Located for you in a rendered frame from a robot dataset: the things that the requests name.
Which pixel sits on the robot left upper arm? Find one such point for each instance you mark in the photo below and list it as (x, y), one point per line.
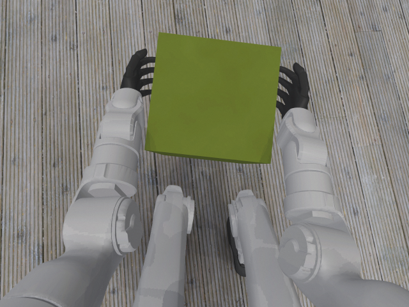
(98, 233)

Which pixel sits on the left robot hand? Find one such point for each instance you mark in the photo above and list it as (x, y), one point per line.
(131, 78)

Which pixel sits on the right robot thigh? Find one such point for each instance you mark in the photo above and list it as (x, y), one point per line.
(267, 285)

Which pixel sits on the robot right upper arm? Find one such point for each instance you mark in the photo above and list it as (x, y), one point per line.
(324, 263)

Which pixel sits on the robot left forearm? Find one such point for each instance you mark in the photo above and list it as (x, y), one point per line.
(112, 171)

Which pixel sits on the right robot hand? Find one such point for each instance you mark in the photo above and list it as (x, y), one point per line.
(298, 90)

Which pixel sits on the robot right forearm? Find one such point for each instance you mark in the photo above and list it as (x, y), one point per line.
(309, 195)

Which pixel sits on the carton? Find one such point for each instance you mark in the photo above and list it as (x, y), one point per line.
(213, 99)

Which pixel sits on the robot thigh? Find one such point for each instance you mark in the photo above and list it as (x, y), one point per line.
(267, 285)
(162, 280)

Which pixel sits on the left robot thigh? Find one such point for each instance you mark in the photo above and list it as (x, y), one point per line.
(162, 280)

